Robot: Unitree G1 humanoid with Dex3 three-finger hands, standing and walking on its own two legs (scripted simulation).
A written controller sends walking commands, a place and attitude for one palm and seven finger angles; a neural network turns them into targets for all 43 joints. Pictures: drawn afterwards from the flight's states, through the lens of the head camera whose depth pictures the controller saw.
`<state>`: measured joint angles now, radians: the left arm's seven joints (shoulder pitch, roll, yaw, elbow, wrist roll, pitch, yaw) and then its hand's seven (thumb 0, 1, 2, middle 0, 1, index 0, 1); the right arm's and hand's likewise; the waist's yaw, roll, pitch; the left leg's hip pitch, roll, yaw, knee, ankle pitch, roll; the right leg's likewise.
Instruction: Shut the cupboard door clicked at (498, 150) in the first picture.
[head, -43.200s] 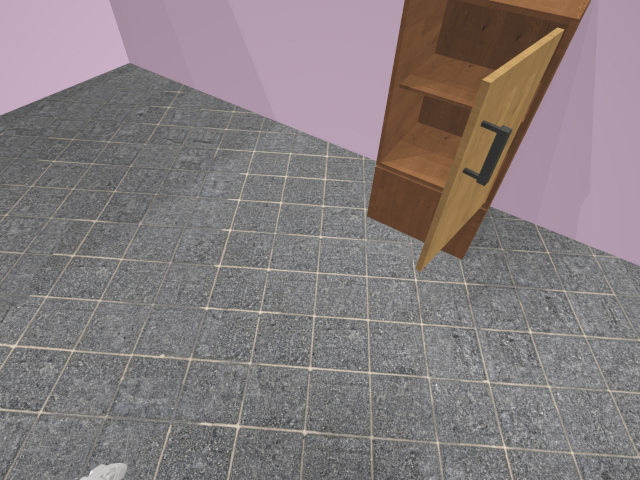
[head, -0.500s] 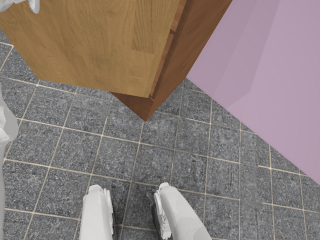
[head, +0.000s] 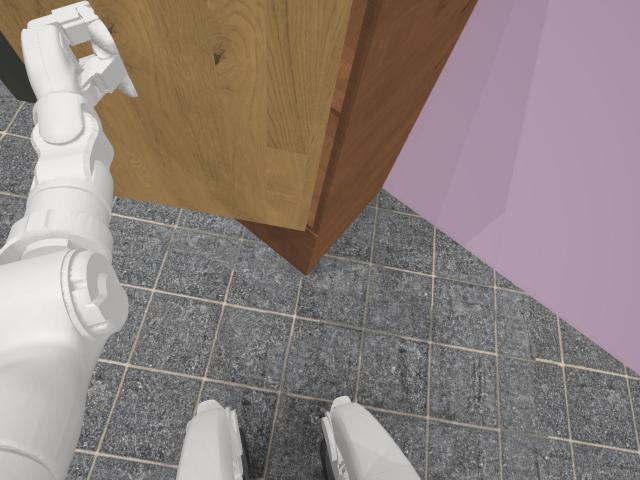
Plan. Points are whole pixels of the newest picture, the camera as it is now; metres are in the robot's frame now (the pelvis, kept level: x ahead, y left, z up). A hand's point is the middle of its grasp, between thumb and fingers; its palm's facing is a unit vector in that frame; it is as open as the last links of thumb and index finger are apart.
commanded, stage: pull the fist back off the door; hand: left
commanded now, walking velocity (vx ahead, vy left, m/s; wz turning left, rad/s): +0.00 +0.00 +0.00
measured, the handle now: (2, 33) +0.64 +0.27 +0.09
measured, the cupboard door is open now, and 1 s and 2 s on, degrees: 30 30 30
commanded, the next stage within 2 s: draw the hand back to the body in 0.42 s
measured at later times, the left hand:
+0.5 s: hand (118, 124) +0.51 +0.15 +0.09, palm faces +0.18 -0.98 -0.01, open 3.1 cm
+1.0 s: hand (4, 185) +0.39 +0.19 +0.17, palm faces +0.16 -0.99 -0.01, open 3.1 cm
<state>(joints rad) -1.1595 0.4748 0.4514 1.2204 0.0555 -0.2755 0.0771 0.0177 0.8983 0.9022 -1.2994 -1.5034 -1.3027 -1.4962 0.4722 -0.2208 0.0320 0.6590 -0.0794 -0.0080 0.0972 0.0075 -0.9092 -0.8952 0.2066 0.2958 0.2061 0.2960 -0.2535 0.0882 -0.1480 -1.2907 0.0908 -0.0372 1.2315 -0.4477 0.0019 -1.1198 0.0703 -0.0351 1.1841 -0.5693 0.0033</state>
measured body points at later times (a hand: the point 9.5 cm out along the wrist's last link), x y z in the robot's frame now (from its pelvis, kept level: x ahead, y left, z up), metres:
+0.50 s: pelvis +0.01 -0.01 +0.01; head +0.13 +0.01 +0.45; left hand +0.49 +0.20 +0.09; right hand +0.07 -0.28 -0.10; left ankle +0.05 +0.12 -0.63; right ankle -0.01 -0.13 -0.63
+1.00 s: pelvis +0.02 +0.00 +0.07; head +0.05 +0.00 +0.52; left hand +0.38 +0.25 +0.17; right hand +0.12 -0.26 -0.04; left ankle +0.05 +0.12 -0.63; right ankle -0.01 -0.13 -0.63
